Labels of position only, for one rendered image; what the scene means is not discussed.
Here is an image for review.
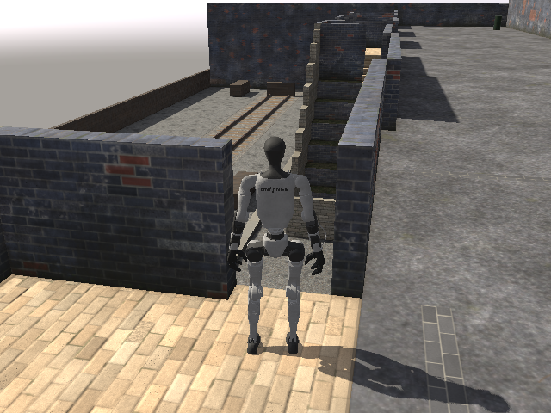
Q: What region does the robot right hand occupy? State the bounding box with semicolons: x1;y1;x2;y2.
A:
305;250;325;276

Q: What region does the left robot forearm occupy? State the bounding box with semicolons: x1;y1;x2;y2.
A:
229;209;245;250

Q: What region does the right robot forearm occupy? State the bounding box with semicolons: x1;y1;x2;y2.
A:
306;210;323;252

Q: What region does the right robot upper arm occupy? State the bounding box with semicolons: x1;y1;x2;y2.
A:
293;174;315;222

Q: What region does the robot left hand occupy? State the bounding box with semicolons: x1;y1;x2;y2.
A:
227;249;247;272

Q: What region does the robot torso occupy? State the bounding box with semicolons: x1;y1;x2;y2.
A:
255;170;295;258

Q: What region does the left robot upper arm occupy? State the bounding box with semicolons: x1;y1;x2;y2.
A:
235;174;257;223

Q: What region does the robot right foot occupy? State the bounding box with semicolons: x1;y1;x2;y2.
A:
286;332;299;354

